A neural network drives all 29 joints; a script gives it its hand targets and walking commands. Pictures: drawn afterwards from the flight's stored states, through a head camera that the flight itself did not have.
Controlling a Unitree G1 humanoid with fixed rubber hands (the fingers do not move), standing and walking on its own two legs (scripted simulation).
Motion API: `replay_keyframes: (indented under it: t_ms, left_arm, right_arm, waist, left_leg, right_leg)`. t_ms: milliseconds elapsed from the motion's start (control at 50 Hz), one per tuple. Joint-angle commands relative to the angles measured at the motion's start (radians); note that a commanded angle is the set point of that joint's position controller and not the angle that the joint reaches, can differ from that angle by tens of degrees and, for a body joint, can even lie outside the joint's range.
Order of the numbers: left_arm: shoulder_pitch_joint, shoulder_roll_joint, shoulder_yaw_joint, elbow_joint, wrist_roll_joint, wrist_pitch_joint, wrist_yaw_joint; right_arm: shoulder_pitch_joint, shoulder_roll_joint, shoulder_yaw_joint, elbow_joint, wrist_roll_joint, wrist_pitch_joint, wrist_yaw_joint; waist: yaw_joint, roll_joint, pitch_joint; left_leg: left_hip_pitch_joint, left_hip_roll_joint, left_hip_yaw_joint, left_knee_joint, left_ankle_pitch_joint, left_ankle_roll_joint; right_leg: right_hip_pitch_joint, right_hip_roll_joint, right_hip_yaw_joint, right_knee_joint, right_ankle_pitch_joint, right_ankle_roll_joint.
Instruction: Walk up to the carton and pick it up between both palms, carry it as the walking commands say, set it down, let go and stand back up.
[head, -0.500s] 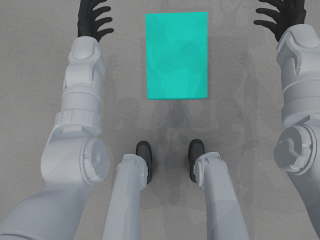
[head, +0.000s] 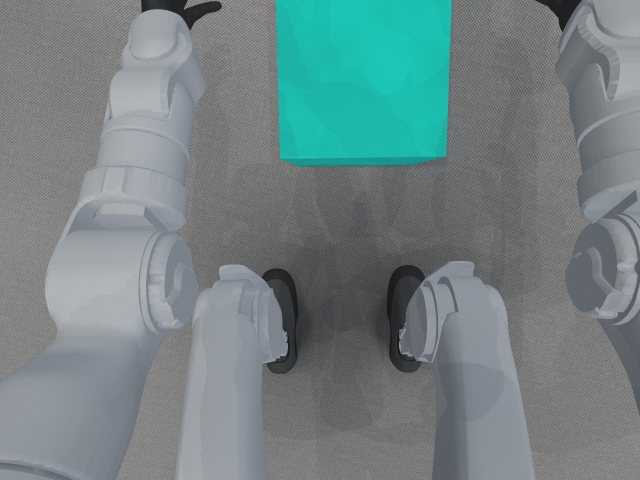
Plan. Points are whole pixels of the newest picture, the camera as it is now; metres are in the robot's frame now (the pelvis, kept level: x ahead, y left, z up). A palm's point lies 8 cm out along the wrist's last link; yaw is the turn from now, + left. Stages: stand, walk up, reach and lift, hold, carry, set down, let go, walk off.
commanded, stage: reach and lift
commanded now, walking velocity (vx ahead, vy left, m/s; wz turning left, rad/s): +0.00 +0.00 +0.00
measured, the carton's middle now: (358, 66) +0.58 -0.03 -0.36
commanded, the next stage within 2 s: none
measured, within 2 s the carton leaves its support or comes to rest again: neither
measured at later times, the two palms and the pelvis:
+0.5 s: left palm (220, 69) +0.56 +0.15 -0.26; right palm (510, 57) +0.55 -0.22 -0.26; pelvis -0.01 +0.00 -0.09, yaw +0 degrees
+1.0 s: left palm (226, 68) +0.56 +0.14 -0.28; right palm (499, 59) +0.55 -0.21 -0.28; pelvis -0.01 +0.00 -0.11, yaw +0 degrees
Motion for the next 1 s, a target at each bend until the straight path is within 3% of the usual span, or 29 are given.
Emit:
replay_keyframes:
  t_ms: [0,480,660,980]
  left_arm:
    - [-0.289,0.114,-0.013,-0.073,-0.019,-0.028,0.002]
    - [-0.467,0.193,-0.149,0.106,-0.153,-0.111,-0.009]
    - [-0.541,0.238,-0.191,0.086,-0.197,-0.114,0.003]
    - [-0.498,0.177,-0.166,0.139,-0.168,-0.112,-0.016]
  right_arm:
    - [-0.3,-0.14,0.012,-0.08,0.022,-0.025,-0.011]
    - [-0.478,-0.187,0.157,0.089,0.163,-0.106,-0.033]
    - [-0.552,-0.23,0.205,0.066,0.213,-0.108,-0.048]
    - [-0.497,-0.173,0.166,0.115,0.158,-0.106,-0.022]
  waist:
    - [-0.008,-0.029,-1.15]
    - [-0.021,-0.021,-0.924]
    - [-0.027,-0.012,-1.034]
    - [-0.032,-0.004,-0.824]
  left_leg:
    - [0.575,-0.106,0.05,-0.054,0.287,-0.026]
    - [0.444,-0.084,0.011,0.24,0.276,-0.024]
    - [0.529,-0.079,0.017,0.307,0.301,-0.025]
    - [0.455,-0.094,0.004,0.272,0.27,-0.024]
  right_leg:
    - [0.611,0.081,-0.047,-0.095,0.327,0.037]
    - [0.55,0.032,-0.001,0.194,0.317,0.028]
    - [0.627,0.031,-0.009,0.257,0.339,0.03]
    - [0.487,0.039,-0.009,0.235,0.291,0.03]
